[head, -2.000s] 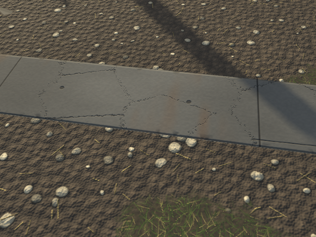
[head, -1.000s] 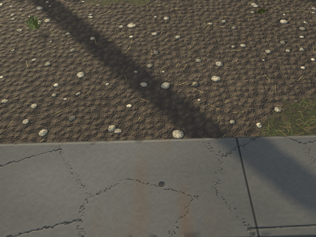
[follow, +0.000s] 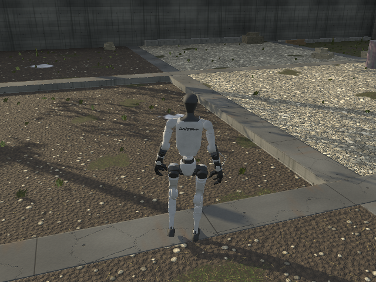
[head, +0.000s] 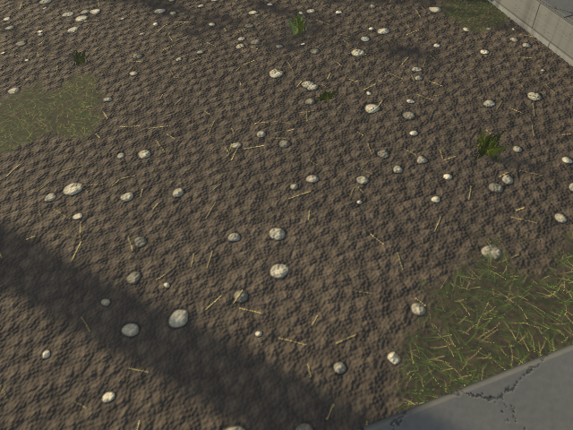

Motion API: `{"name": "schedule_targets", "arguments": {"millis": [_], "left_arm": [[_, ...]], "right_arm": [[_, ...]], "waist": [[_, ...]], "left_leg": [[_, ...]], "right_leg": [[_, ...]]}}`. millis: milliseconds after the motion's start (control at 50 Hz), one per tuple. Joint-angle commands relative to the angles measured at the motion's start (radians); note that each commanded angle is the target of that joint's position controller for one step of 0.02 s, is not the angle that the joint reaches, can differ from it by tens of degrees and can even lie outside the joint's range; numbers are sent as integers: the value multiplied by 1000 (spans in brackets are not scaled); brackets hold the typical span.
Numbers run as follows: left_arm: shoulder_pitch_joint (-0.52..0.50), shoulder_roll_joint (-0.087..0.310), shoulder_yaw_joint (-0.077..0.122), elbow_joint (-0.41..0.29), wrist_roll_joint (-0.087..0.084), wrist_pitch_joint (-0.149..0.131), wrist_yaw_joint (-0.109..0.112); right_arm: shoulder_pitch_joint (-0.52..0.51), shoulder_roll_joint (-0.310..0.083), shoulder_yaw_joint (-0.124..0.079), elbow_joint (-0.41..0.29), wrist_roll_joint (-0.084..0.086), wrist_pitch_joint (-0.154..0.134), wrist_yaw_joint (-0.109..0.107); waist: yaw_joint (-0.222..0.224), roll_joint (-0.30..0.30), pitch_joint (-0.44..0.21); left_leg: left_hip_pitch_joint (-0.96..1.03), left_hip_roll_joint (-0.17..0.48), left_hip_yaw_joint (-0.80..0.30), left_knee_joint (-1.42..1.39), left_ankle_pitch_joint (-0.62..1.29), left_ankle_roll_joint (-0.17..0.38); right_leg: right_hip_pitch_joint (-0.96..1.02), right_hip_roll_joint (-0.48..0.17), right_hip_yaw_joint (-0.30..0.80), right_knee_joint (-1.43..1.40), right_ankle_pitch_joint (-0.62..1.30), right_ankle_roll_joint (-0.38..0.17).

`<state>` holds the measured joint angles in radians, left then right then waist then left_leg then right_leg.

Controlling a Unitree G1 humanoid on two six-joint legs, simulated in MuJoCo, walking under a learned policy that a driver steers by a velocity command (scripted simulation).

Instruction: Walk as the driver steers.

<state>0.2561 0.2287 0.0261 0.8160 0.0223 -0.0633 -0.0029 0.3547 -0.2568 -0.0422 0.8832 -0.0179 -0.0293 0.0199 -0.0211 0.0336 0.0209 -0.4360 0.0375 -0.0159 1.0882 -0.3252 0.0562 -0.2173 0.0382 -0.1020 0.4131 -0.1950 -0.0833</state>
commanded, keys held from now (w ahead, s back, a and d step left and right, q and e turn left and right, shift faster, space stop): w+q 0.18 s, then q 0.70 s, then no key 0.12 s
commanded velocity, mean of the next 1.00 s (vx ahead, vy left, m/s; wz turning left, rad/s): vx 0.21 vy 0.00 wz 0.49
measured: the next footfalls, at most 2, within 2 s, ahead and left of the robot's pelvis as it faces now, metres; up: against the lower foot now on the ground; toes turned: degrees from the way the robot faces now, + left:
left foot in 0.34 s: +0.29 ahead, +0.10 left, +0.00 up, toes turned +13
right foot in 0.98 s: +0.33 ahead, -0.06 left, +0.00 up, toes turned +38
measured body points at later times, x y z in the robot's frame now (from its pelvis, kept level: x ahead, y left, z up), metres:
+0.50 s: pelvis +0.19 +0.04 -0.01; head +0.24 +0.06 +0.43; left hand +0.22 +0.31 -0.14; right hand +0.37 -0.19 -0.13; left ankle +0.25 +0.09 -0.74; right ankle +0.18 -0.11 -0.64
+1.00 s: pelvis +0.25 -0.01 -0.01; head +0.27 -0.01 +0.44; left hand +0.23 +0.30 -0.10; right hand +0.50 -0.18 -0.12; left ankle +0.25 +0.09 -0.74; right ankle +0.30 -0.08 -0.75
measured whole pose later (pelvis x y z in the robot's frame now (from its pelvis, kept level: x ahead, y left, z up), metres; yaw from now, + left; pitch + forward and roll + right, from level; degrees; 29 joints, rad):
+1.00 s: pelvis +0.25 -0.01 -0.01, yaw +34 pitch +0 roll +1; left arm 0.17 0.27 0.02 0.68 0.01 0.04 0.03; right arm 0.23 -0.31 -0.07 0.68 0.00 0.07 0.00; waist -0.02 0.03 0.02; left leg -0.34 -0.22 -0.27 0.56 -0.27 0.04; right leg -0.24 0.06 0.05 0.49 -0.24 -0.05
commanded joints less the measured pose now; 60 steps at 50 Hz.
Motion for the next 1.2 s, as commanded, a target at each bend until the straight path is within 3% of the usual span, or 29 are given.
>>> {"name": "schedule_targets", "arguments": {"millis": [20,100,200,260,300,320,340,360,380,400,420,440,460,500,540,620,660,760,840,900,940,960,980,1000,1020,1040,1060,1100,1200], "left_arm": [[65,98,27,-15,-7,-37,5],[114,99,30,17,-8,-41,10],[145,122,29,48,-14,-35,27],[145,132,29,64,-11,-18,39],[106,167,39,55,-11,-5,53],[85,177,43,48,-12,1,56],[51,187,49,37,-25,7,54],[158,79,36,1,-7,10,47],[241,103,34,-10,-13,21,41],[165,140,40,-5,-11,25,41],[97,142,41,-21,-19,25,41],[52,146,43,-38,-9,34,43],[42,145,45,-39,11,53,46],[65,114,41,-43,15,91,47],[53,98,40,-56,9,106,44],[-44,117,46,-101,7,129,31],[-79,110,39,-121,11,139,32],[-143,130,33,-160,4,132,30],[-146,136,23,-182,-15,111,30],[-87,142,22,-186,-28,100,31],[-4,126,20,-162,-24,95,38],[13,137,23,-158,-10,91,44],[-27,195,29,-184,6,89,49],[-80,252,35,-223,7,87,41],[-54,213,31,-205,4,78,31],[-109,147,13,-208,-4,69,22],[-144,121,5,-214,2,64,19],[-145,114,-5,-218,-3,58,25],[-20,124,-5,-160,-13,60,25]], "right_arm": [[51,-57,-22,-35,-6,19,13],[-92,-39,-21,-81,-1,23,18],[-263,-5,2,-148,-15,16,40],[-213,-23,0,-152,-19,25,35],[-100,-48,-10,-130,-20,24,27],[10,-78,-23,-101,-25,15,21],[120,-119,-42,-76,-31,1,7],[42,-243,-69,-109,-8,5,-9],[52,-268,-77,-153,25,7,-4],[5,-218,-73,-174,32,18,-14],[-54,-164,-54,-177,29,27,-23],[-97,-132,-43,-176,22,32,-26],[-83,-120,-38,-172,24,30,-26],[-74,-126,-36,-167,20,22,-20],[-84,-146,-40,-175,13,14,-16],[-67,-167,-43,-197,17,40,-23],[-61,-172,-48,-207,12,53,-24],[-52,-176,-57,-233,8,74,-24],[-68,-184,-64,-250,3,88,-17],[-108,-177,-62,-261,7,88,-6],[-133,-171,-57,-262,14,89,-8],[-136,-153,-50,-262,22,88,-15],[-56,-90,-35,-253,27,86,-19],[-74,-148,-52,-258,12,82,-31],[-102,-186,-59,-248,-15,84,-31],[-94,-177,-58,-225,-4,84,-22],[-90,-161,-53,-204,4,87,-15],[-87,-171,-59,-182,12,89,-6],[-127,-103,-30,-147,17,103,-13]], "waist": [[-3,-114,32],[9,-93,69],[44,-92,85],[20,-125,36],[-24,-157,-24],[-70,-147,-68],[-147,-64,-121],[-16,229,-205],[-26,167,-374],[-49,28,-306],[-27,-7,-138],[11,-40,-79],[17,-54,-52],[41,-44,-79],[49,-24,-105],[18,32,-107],[9,43,-105],[-22,76,-72],[-31,89,-78],[-5,97,-84],[32,82,-91],[41,31,-75],[-6,-184,-91],[5,-206,-9],[3,-142,-15],[-33,-99,-2],[-39,-102,-3],[-24,-170,-17],[27,-169,-33]], "left_leg": [[-149,38,-47,20,92,-10],[-247,37,-38,-113,256,-14],[-146,-6,97,-373,379,0],[-35,-56,147,-377,268,37],[86,-111,148,-409,161,74],[194,-123,112,-487,177,99],[337,-89,40,-635,363,142],[584,209,-310,-537,1044,224],[710,350,-582,-579,1252,435],[642,316,-503,-635,1067,438],[474,274,-427,-693,928,394],[381,217,-382,-733,803,338],[310,181,-335,-742,842,295],[254,142,-297,-759,836,257],[245,105,-275,-759,827,228],[270,70,-321,-787,580,168],[249,63,-349,-798,504,153],[299,63,-461,-803,286,175],[315,68,-529,-772,353,187],[306,55,-555,-738,425,163],[233,18,-554,-717,346,111],[143,-27,-520,-665,193,59],[31,-143,-359,-442,-114,-8],[-127,-274,-208,-269,-254,-35],[-48,-193,-208,-142,-219,-52],[6,-174,-202,-94,-143,-61],[32,-175,-186,-54,-84,-73],[-1,-173,-180,-61,-55,-94],[30,-138,-141,-299,-57,-118]], "right_leg": [[76,-272,206,-279,168,-76],[102,-252,77,-288,294,-65],[119,-227,-59,-225,539,-24],[173,-244,-111,-46,901,-6],[195,-252,-109,134,1049,2],[170,-248,-98,299,959,5],[84,-198,-118,601,695,35],[-203,-26,-123,960,-352,84],[-373,32,89,1137,-439,115],[-439,-29,144,1118,-347,124],[-450,-63,138,1029,-288,127],[-429,-88,152,926,-257,130],[-369,-99,148,861,-235,131],[-294,-90,140,772,-211,138],[-285,-80,136,706,-172,138],[-351,-74,148,621,-105,143],[-346,-63,144,646,-90,149],[-367,-41,170,542,-156,138],[-281,0,177,431,-220,107],[-166,15,184,259,-248,81],[0,22,161,51,-137,61],[101,-20,200,-87,-61,41],[187,-242,453,-192,-102,-18],[103,-395,631,-204,123,-119],[0,-417,610,-182,235,-187],[-43,-349,507,-179,271,-173],[-52,-278,413,-170,294,-140],[30,-218,343,-150,353,-112],[159,-198,313,-117,372,-67]]}}
Keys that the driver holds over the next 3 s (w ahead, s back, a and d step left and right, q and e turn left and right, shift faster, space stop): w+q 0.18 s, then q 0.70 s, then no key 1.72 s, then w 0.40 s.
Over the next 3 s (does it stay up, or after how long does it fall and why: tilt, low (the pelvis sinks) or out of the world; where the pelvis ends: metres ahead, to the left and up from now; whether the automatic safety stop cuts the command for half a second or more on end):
stays up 0.29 0.07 -0.01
